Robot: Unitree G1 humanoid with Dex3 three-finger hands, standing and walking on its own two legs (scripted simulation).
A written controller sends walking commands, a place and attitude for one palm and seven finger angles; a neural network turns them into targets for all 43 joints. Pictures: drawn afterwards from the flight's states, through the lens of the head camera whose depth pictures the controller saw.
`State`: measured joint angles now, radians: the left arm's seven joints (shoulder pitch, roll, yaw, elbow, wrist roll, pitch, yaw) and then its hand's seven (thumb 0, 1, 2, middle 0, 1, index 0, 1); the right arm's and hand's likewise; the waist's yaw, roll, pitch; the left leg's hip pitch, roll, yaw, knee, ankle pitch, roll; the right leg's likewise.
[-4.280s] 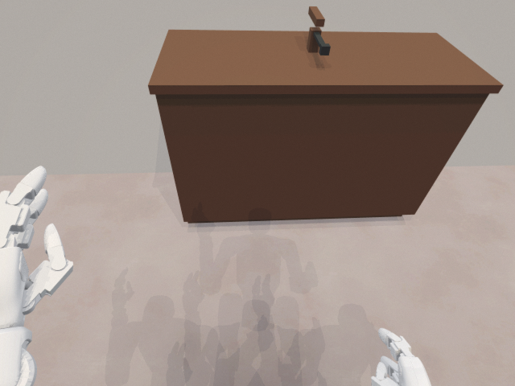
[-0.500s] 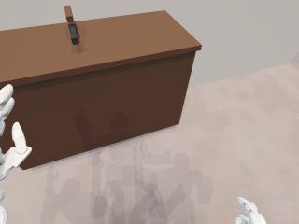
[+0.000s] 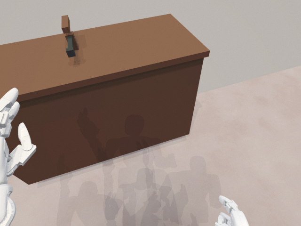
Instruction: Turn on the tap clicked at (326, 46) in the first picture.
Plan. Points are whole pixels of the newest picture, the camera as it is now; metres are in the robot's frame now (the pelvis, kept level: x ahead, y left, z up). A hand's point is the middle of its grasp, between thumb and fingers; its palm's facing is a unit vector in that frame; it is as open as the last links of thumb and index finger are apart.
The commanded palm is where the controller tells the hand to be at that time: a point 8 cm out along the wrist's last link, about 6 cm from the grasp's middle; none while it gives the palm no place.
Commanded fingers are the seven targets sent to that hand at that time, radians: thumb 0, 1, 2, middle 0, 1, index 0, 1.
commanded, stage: take the last steps up to it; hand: left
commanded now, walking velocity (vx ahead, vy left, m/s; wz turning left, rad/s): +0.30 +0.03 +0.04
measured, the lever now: (70, 52) +0.71 +0.38 +0.10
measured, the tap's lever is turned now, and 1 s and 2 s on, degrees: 0 0 0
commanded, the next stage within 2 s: come to a stop and stand still in 1.02 s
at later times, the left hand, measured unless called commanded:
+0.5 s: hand (51, 98) +0.35 +0.26 +0.19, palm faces +0.42 -0.83 -0.36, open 7.4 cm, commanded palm +0.28 +0.29 +0.19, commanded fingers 0.00 0.90 0.90 -0.20 -0.30 -0.20 -0.30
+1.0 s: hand (80, 75) +0.43 +0.21 +0.19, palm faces +0.39 -0.82 -0.42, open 7.4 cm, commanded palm +0.37 +0.27 +0.19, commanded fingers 0.00 0.90 0.90 -0.20 -0.30 -0.20 -0.30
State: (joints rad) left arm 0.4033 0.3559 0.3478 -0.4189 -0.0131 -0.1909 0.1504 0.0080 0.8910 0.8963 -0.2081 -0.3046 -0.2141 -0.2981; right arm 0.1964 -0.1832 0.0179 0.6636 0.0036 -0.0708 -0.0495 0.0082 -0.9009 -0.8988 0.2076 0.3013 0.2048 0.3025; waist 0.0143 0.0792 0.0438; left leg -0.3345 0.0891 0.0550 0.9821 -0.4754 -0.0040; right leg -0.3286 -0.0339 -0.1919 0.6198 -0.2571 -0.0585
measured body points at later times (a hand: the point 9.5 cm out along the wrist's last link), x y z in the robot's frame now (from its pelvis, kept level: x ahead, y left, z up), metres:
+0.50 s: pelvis +0.12 +0.02 +0.01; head +0.13 +0.03 +0.46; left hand +0.32 +0.30 +0.21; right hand +0.28 -0.19 -0.07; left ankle +0.12 +0.13 -0.72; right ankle +0.09 -0.10 -0.66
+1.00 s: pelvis +0.22 -0.02 +0.01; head +0.25 -0.01 +0.46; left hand +0.40 +0.25 +0.22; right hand +0.39 -0.28 -0.07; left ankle +0.28 +0.12 -0.70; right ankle +0.21 -0.11 -0.72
